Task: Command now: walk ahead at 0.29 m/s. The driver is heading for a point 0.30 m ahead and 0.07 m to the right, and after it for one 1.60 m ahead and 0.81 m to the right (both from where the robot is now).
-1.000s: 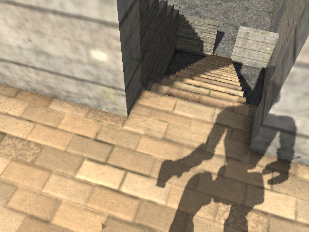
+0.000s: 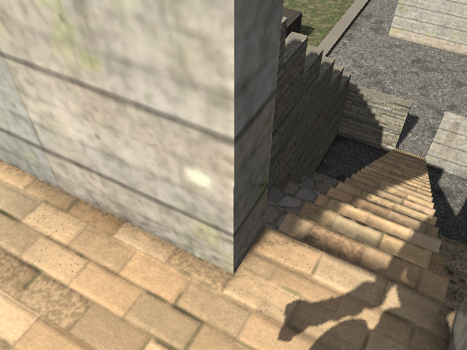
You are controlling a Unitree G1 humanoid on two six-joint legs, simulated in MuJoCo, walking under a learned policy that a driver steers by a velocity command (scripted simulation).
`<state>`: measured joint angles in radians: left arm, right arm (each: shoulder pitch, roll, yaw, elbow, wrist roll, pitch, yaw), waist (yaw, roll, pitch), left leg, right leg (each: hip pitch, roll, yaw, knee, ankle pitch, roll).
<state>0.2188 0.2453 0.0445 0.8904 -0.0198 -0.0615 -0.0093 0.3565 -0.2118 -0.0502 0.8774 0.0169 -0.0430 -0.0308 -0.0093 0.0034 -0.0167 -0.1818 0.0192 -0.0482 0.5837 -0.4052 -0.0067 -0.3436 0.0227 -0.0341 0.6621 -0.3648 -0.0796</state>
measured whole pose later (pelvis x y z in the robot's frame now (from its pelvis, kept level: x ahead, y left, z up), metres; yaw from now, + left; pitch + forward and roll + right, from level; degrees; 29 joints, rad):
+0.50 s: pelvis +0.20 +0.03 +0.00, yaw -6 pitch +2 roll -1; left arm 0.44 0.25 0.06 0.96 -0.02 -0.07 0.01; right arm -0.01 -0.24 -0.05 0.75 0.02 -0.11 0.01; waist 0.10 0.02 0.01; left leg -0.46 0.03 -0.04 0.49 -0.07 0.02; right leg 0.04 0.01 0.08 0.36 -0.43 0.00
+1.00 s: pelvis +0.35 -0.03 +0.00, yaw -22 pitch +1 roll +1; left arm 0.17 0.29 0.08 0.66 0.00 0.07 -0.07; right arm 0.20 -0.34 -0.08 0.87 0.01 -0.01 -0.09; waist -0.02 -0.03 0.05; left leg -0.12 0.15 0.24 0.49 -0.36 -0.09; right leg -0.49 -0.08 -0.02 0.71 -0.20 0.03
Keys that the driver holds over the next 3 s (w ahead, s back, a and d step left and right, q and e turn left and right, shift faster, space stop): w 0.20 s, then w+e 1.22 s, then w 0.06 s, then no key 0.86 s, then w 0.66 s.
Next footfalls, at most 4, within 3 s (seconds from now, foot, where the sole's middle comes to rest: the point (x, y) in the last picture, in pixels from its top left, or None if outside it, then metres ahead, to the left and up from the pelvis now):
0.50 left None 0.37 0.15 -0.76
1.02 right None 0.40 -0.20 -0.76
1.62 left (268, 314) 0.65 -0.08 -0.76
1.94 right None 0.46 -0.29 -0.76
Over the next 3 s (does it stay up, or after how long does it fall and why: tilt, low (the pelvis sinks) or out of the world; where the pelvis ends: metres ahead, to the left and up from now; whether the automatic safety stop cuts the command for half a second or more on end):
stays up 0.65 -0.21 -0.01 its command is cut before an obstacle after 0.5 s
